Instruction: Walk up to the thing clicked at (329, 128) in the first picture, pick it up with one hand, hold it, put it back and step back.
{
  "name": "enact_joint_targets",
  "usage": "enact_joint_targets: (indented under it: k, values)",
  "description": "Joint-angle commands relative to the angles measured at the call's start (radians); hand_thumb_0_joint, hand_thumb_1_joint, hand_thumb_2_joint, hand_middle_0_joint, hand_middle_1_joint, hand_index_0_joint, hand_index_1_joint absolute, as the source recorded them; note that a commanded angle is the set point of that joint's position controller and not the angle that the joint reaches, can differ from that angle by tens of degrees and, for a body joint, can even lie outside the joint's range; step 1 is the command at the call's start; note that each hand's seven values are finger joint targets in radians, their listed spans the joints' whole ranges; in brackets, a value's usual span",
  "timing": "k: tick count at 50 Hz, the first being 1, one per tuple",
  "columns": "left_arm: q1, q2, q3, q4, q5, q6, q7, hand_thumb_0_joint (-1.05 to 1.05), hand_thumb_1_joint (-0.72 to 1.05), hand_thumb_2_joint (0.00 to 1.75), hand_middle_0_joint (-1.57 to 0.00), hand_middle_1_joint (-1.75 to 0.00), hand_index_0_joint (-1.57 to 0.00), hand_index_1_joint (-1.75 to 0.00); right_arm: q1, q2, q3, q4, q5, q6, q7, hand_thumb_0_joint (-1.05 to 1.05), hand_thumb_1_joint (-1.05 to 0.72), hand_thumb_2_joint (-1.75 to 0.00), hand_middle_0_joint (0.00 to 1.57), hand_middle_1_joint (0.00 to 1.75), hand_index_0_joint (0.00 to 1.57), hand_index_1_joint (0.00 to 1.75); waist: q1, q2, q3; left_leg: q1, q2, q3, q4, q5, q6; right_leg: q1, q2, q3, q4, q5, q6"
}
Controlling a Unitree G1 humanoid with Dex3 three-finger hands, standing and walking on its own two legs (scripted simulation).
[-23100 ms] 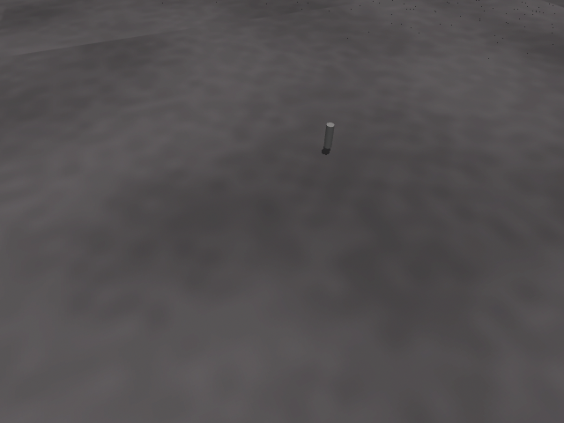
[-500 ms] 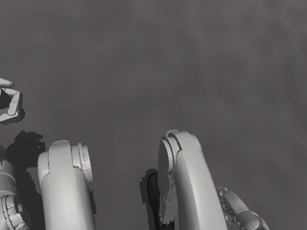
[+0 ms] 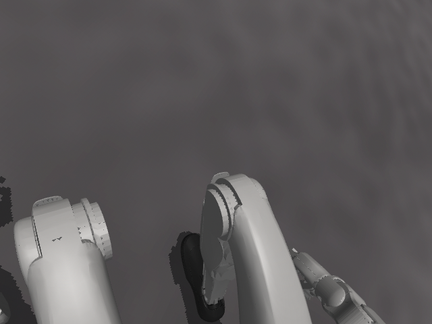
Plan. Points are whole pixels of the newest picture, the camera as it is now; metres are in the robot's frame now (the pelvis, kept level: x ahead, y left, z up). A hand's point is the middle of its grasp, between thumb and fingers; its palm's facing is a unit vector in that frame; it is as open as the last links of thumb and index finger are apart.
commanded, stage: lower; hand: left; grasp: from the side
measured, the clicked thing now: out of the picture +0.41 +0.33 -0.16
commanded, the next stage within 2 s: loosen in 0.98 s
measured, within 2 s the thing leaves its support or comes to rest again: rests again in 0.78 s
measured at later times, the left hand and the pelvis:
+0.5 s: hand out of the picture +0.42 +0.32 -0.17, palm faces +0.41 -0.91 -0.01, open 5.8 cm; pelvis -0.01 +0.01 -0.01, yaw -2 degrees
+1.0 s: hand out of the picture +0.41 +0.31 -0.19, palm faces +0.41 -0.91 +0.00, open 5.8 cm; pelvis -0.01 +0.02 -0.01, yaw -4 degrees
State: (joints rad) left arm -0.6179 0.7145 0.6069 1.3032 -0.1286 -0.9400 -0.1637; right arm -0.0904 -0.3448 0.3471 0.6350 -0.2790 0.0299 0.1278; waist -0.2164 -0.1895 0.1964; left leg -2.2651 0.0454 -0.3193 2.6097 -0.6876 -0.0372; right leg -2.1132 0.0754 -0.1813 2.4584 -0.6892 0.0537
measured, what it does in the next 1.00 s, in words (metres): stands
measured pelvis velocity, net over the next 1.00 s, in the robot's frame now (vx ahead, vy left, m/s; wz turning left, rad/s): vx -0.01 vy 0.02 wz -0.07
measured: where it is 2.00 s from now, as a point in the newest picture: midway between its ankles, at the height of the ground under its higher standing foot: (151, 312)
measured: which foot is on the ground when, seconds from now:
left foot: down 0.00-1.00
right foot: down 0.00-1.00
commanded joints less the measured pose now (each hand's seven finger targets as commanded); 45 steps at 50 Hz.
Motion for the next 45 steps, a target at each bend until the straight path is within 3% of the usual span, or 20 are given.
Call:
enact_joint_targets:
  k: [1, 2, 18, 20, 22, 26, 30, 32, 33, 35, 37, 43, 45]
  values:
    - [-0.224, 0.252, 0.02, -0.166, -0.009, -0.114, 0.018, 0.0, 0.49, 1.15, -1.26, -1.31, -1.28, -1.29, 0.047, -0.322, -0.079, -0.04, -0.017, 0.001, -0.021, 0.0, -0.91, -0.9, 0.2, 0.3, 0.2, 0.3, -0.043, 0.476, -0.619, 0.437, 0.039, 0.115, -0.279, 0.129, 0.012, 0.293, 0.029, -0.099, -0.211, 0.212, -0.071]
    - [-0.244, 0.248, 0.008, -0.163, -0.008, -0.119, 0.021, 0.0, 0.51, 1.16, -1.26, -1.31, -1.28, -1.29, 0.042, -0.329, -0.073, -0.04, -0.019, 0.002, -0.021, 0.0, -0.91, -0.9, 0.2, 0.3, 0.2, 0.3, -0.059, 0.484, -0.593, 0.432, 0.041, 0.107, -0.283, 0.121, 0.011, 0.283, 0.027, -0.106, -0.206, 0.207, -0.07]
    - [-0.202, 0.31, 0.02, -0.1, 0.003, -0.177, 0.072, 0.0, 0.5, 1.21, -1.28, -1.35, -1.3, -1.33, -0.015, -0.362, -0.014, -0.062, -0.061, 0.006, -0.02, 0.0, -0.9, -0.9, 0.2, 0.3, 0.2, 0.3, -0.085, 0.488, -0.551, 0.472, 0.057, 0.065, -0.266, 0.143, 0.003, 0.312, 0.044, -0.145, -0.192, 0.238, -0.061]
    - [-0.228, 0.317, 0.01, -0.088, 0.006, -0.183, 0.078, 0.0, 0.5, 1.2, -1.26, -1.33, -1.28, -1.32, -0.02, -0.369, -0.006, -0.065, -0.063, 0.006, -0.019, 0.0, -0.91, -0.9, 0.2, 0.3, 0.2, 0.3, -0.105, 0.491, -0.533, 0.455, 0.056, 0.058, -0.265, 0.128, 0.005, 0.31, 0.045, -0.152, -0.19, 0.231, -0.061]
    - [-0.207, 0.319, 0.017, -0.086, 0.003, -0.185, 0.088, 0.0, 0.51, 1.21, -1.26, -1.33, -1.28, -1.32, -0.027, -0.366, -0.002, -0.065, -0.064, 0.007, -0.018, 0.0, -0.91, -0.9, 0.2, 0.3, 0.2, 0.3, -0.092, 0.486, -0.52, 0.453, 0.059, 0.057, -0.265, 0.14, 0.004, 0.314, 0.045, -0.152, -0.189, 0.24, -0.06]
    - [-0.218, 0.312, -0.002, -0.072, 0.003, -0.195, 0.098, 0.0, 0.51, 1.2, -1.26, -1.32, -1.28, -1.31, -0.037, -0.371, 0.006, -0.072, -0.07, 0.005, -0.017, 0.0, -0.91, -0.9, 0.2, 0.3, 0.2, 0.3, -0.108, 0.494, -0.507, 0.452, 0.058, 0.051, -0.263, 0.114, 0.004, 0.308, 0.051, -0.162, -0.193, 0.226, -0.059]
    - [-0.213, 0.328, -0.009, -0.072, 0.012, -0.202, 0.108, 0.0, 0.51, 1.19, -1.25, -1.32, -1.27, -1.3, -0.046, -0.372, 0.011, -0.072, -0.073, 0.005, -0.017, 0.0, -0.9, -0.9, 0.2, 0.3, 0.2, 0.3, -0.106, 0.487, -0.494, 0.441, 0.06, 0.049, -0.256, 0.104, 0.008, 0.307, 0.055, -0.164, -0.194, 0.224, -0.059]
    - [-0.212, 0.304, -0.023, -0.066, 0.012, -0.206, 0.115, 0.0, 0.53, 1.2, -1.24, -1.31, -1.26, -1.3, -0.048, -0.372, 0.016, -0.074, -0.077, 0.003, -0.015, 0.0, -0.9, -0.9, 0.2, 0.3, 0.2, 0.3, -0.114, 0.493, -0.493, 0.459, 0.061, 0.04, -0.261, 0.118, 0.003, 0.311, 0.055, -0.173, -0.189, 0.234, -0.058]
    - [-0.208, 0.321, -0.007, -0.061, 0.01, -0.206, 0.121, 0.0, 0.53, 1.2, -1.24, -1.31, -1.26, -1.3, -0.044, -0.373, 0.016, -0.077, -0.077, 0.004, -0.016, 0.0, -0.9, -0.9, 0.2, 0.3, 0.2, 0.3, -0.108, 0.48, -0.499, 0.451, 0.059, 0.041, -0.256, 0.117, 0.006, 0.315, 0.057, -0.173, -0.196, 0.235, -0.057]
    - [-0.207, 0.317, -0.016, -0.053, 0.011, -0.209, 0.125, 0.0, 0.56, 1.22, -1.24, -1.31, -1.26, -1.3, -0.045, -0.372, 0.022, -0.075, -0.078, 0.005, -0.016, 0.0, -0.89, -0.9, 0.2, 0.3, 0.2, 0.3, -0.117, 0.47, -0.489, 0.44, 0.059, 0.039, -0.249, 0.118, 0.008, 0.32, 0.058, -0.173, -0.199, 0.238, -0.055]
    - [-0.205, 0.336, -0.014, -0.064, 0.018, -0.215, 0.133, 0.0, 0.53, 1.21, -1.24, -1.32, -1.26, -1.3, -0.057, -0.373, 0.025, -0.079, -0.08, 0.004, -0.015, 0.0, -0.9, -0.9, 0.2, 0.3, 0.2, 0.3, -0.105, 0.49, -0.474, 0.444, 0.061, 0.036, -0.259, 0.11, 0.006, 0.308, 0.059, -0.176, -0.193, 0.228, -0.059]
    - [-0.19, 0.319, -0.029, -0.051, 0.029, -0.224, 0.15, 0.0, 0.58, 1.21, -1.24, -1.3, -1.25, -1.29, -0.056, -0.376, 0.032, -0.079, -0.089, 0.01, -0.013, 0.0, -0.89, -0.9, 0.2, 0.3, 0.2, 0.3, -0.118, 0.512, -0.477, 0.485, 0.066, 0.019, -0.263, 0.158, -0.003, 0.313, 0.063, -0.187, -0.182, 0.265, -0.059]
    - [-0.193, 0.319, -0.028, -0.04, 0.03, -0.222, 0.157, 0.0, 0.56, 1.23, -1.25, -1.31, -1.27, -1.3, -0.061, -0.376, 0.034, -0.086, -0.088, 0.011, -0.012, 0.0, -0.89, -0.9, 0.2, 0.3, 0.2, 0.3, -0.121, 0.492, -0.453, 0.462, 0.066, 0.02, -0.265, 0.126, 0.001, 0.303, 0.063, -0.189, -0.19, 0.241, -0.059]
